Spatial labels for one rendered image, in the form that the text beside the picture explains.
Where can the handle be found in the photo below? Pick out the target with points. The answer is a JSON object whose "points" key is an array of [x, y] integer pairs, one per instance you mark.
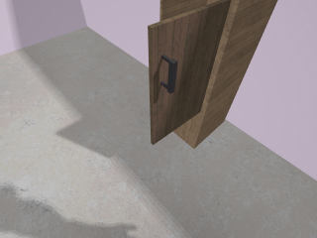
{"points": [[172, 71]]}

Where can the cupboard door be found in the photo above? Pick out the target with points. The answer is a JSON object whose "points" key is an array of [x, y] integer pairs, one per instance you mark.
{"points": [[192, 38]]}

